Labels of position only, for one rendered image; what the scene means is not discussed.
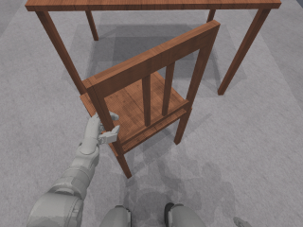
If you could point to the table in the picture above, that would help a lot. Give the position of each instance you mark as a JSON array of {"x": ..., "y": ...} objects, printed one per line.
[{"x": 42, "y": 7}]

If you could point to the left robot upper arm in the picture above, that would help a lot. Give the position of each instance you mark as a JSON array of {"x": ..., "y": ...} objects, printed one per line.
[{"x": 57, "y": 210}]

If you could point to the robot left forearm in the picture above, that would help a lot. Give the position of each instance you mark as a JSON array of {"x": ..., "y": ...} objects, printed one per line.
[{"x": 78, "y": 175}]

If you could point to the left robot shin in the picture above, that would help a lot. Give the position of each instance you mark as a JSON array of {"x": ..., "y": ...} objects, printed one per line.
[{"x": 119, "y": 206}]

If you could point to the chair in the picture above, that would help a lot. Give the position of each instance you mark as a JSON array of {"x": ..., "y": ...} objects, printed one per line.
[{"x": 145, "y": 101}]

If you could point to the right robot hand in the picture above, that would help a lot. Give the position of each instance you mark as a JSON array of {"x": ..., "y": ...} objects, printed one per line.
[{"x": 240, "y": 222}]

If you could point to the robot right foot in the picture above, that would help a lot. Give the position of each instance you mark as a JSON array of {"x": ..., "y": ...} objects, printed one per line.
[{"x": 166, "y": 213}]

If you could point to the left robot hand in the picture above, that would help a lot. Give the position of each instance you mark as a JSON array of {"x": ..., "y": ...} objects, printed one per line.
[{"x": 94, "y": 128}]

